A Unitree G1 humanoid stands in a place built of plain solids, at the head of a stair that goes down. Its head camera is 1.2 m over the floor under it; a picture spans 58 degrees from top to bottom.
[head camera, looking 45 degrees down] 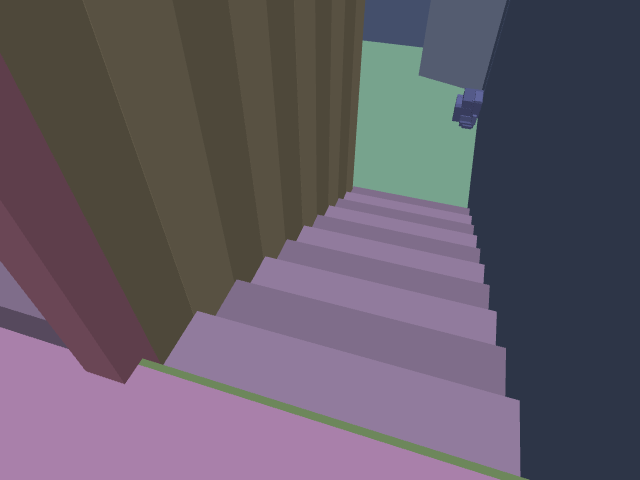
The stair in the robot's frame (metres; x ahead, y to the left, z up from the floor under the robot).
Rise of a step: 0.16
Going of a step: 0.30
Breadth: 1.17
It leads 18 degrees to the right of straight ahead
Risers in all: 11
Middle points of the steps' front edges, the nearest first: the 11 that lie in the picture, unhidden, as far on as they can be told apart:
0.51 0.00 0.00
0.80 -0.09 -0.15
1.09 -0.18 -0.31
1.37 -0.27 -0.47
1.66 -0.36 -0.62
1.95 -0.45 -0.78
2.23 -0.54 -0.94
2.52 -0.63 -1.09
2.80 -0.72 -1.25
3.09 -0.81 -1.41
3.38 -0.90 -1.56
